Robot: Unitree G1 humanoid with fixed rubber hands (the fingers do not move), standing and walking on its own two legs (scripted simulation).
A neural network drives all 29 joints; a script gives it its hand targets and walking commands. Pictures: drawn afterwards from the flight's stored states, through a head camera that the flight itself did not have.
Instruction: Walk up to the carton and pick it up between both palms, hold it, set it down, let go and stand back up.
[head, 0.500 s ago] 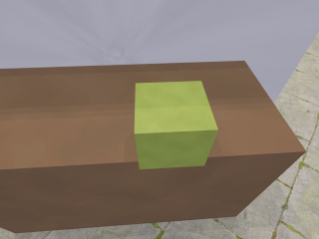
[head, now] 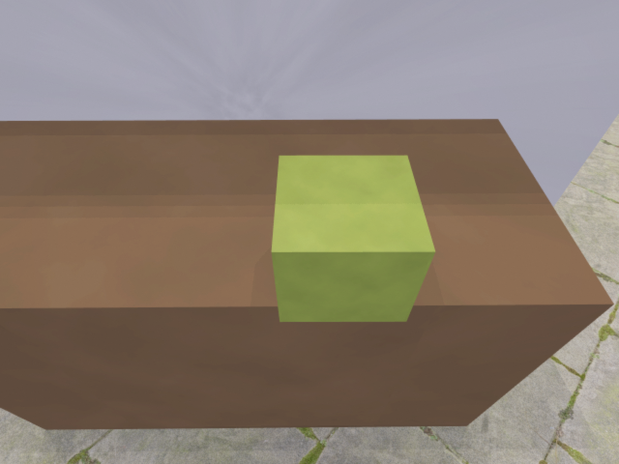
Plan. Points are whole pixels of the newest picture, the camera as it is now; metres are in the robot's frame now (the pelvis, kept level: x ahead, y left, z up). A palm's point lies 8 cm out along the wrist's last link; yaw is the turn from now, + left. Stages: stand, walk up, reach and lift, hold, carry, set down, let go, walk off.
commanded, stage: walk up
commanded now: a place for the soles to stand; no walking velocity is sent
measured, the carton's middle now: (343, 239) +0.43 -0.02 +0.04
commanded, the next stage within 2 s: reach and lift in 0.02 s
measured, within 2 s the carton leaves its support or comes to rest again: neither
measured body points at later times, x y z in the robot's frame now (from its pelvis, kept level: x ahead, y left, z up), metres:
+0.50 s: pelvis -0.02 -0.04 -0.01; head +0.04 -0.03 +0.44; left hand +0.14 +0.19 -0.12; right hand +0.12 -0.28 -0.11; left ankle +0.05 +0.09 -0.74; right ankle -0.06 -0.12 -0.74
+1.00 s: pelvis -0.02 -0.02 +0.01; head +0.00 -0.01 +0.45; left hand +0.15 +0.20 -0.08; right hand +0.12 -0.25 -0.06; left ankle +0.05 +0.09 -0.74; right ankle -0.06 -0.12 -0.74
